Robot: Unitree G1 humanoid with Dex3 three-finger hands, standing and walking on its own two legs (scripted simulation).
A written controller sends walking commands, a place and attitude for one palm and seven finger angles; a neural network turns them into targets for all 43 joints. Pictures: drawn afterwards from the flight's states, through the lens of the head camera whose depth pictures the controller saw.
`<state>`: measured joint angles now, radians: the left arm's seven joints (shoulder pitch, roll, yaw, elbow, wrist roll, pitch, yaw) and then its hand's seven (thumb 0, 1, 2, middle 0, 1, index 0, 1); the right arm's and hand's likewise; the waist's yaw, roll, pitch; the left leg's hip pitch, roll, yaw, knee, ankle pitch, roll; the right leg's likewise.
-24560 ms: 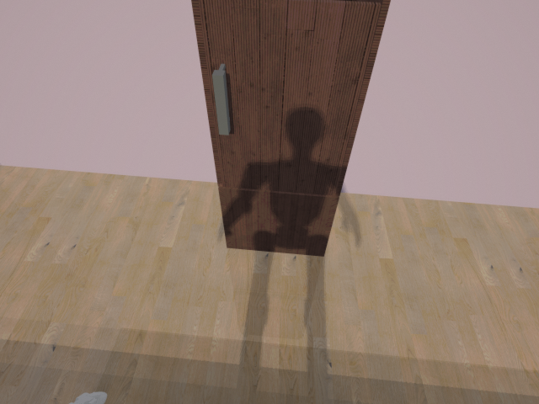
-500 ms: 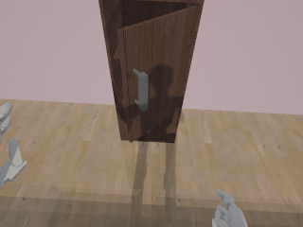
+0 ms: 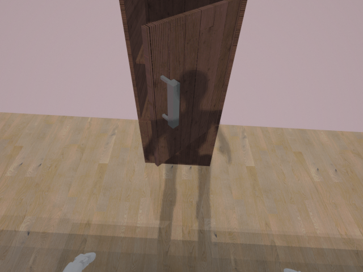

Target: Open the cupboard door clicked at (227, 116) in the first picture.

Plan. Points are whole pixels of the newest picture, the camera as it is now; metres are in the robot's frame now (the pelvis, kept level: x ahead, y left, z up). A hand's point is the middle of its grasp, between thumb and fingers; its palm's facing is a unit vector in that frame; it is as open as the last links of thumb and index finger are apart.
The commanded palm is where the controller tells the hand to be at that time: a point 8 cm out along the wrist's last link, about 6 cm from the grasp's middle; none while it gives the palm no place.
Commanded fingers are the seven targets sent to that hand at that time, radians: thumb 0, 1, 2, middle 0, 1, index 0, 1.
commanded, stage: let the arm hang, fingers relaxed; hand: left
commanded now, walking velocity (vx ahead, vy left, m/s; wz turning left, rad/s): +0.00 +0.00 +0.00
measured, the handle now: (168, 102) +0.61 +0.06 +0.02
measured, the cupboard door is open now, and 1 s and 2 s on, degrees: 46 46 46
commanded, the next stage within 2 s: look to check the result in 0.86 s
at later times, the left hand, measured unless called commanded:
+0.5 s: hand out of the picture -0.03 +0.20 -0.15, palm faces +0.04 -0.96 -0.29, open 7.3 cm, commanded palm none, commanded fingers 0.00 0.90 0.90 -0.20 -0.30 -0.20 -0.30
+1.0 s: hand out of the picture +0.06 +0.14 -0.17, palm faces +0.04 -0.98 -0.20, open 7.3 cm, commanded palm none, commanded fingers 0.00 0.90 0.90 -0.20 -0.30 -0.20 -0.30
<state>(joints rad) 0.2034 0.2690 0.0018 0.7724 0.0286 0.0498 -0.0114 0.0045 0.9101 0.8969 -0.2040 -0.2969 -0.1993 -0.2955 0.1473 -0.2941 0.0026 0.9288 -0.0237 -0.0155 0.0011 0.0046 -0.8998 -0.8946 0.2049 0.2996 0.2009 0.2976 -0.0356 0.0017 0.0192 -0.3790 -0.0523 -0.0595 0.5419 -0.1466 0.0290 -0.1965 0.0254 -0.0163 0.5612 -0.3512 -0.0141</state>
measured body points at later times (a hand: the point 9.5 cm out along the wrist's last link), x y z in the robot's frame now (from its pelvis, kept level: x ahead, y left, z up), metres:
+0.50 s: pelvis +0.02 -0.01 +0.01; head +0.03 -0.03 +0.46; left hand -0.04 +0.25 -0.13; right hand +0.05 -0.24 -0.16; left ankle +0.09 +0.09 -0.73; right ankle -0.03 -0.11 -0.73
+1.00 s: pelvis +0.05 -0.04 +0.01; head +0.05 -0.04 +0.46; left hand +0.06 +0.19 -0.15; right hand +0.05 -0.27 -0.15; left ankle +0.09 +0.09 -0.73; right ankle -0.03 -0.11 -0.73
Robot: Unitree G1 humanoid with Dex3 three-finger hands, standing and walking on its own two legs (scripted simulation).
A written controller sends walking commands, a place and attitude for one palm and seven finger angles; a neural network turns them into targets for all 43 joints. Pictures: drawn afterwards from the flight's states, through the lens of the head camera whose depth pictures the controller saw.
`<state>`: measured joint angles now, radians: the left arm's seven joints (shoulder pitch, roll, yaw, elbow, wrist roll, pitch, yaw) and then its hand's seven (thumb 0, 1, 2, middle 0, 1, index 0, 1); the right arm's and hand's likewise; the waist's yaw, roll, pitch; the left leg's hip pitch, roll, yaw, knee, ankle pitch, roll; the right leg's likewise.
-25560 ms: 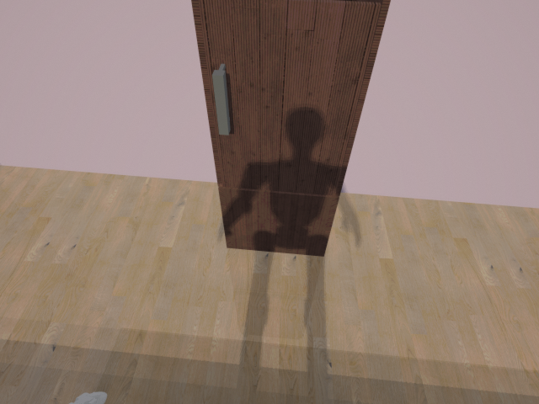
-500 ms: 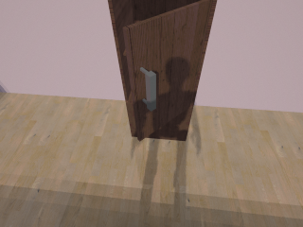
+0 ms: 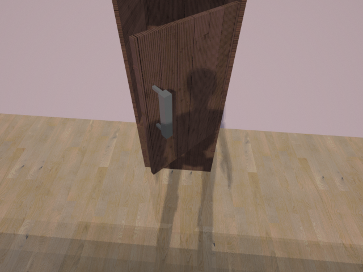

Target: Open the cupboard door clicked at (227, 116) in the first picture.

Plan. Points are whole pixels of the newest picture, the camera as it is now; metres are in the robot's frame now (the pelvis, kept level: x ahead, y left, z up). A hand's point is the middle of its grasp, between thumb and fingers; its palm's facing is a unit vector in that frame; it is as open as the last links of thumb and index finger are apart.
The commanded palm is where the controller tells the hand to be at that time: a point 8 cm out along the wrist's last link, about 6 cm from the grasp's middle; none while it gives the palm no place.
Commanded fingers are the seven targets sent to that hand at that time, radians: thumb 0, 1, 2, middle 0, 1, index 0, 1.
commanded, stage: look to check the result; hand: left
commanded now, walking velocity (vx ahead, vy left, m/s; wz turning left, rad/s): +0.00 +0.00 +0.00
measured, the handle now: (161, 112) +0.56 +0.09 +0.01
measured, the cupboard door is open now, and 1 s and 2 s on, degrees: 46 46 46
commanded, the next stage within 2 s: walk to a spot facing it in 0.46 s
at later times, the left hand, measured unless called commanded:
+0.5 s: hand out of the picture -0.02 +0.17 -0.18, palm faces +0.05 -0.98 -0.19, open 7.3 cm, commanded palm none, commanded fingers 0.00 0.90 0.90 -0.20 -0.30 -0.20 -0.30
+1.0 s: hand out of the picture +0.04 +0.21 -0.19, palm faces -0.09 -0.97 -0.23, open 7.3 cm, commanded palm none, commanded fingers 0.00 0.90 0.90 -0.20 -0.30 -0.20 -0.30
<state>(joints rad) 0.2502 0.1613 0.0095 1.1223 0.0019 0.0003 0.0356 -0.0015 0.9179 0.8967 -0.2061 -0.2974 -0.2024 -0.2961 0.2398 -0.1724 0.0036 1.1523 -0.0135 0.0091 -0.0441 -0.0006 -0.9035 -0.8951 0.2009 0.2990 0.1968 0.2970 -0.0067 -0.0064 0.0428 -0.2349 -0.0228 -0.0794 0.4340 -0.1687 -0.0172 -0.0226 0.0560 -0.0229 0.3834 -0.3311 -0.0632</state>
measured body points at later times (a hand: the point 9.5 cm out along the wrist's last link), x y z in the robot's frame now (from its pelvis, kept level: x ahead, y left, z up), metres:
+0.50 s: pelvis +0.01 +0.00 +0.00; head +0.02 +0.00 +0.45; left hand -0.02 +0.22 -0.16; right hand +0.01 -0.22 -0.16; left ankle +0.04 +0.13 -0.74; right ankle -0.08 -0.07 -0.74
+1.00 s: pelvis +0.00 +0.01 -0.01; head +0.03 +0.01 +0.44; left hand +0.05 +0.26 -0.17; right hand +0.00 -0.24 -0.16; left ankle +0.04 +0.13 -0.74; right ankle -0.08 -0.07 -0.72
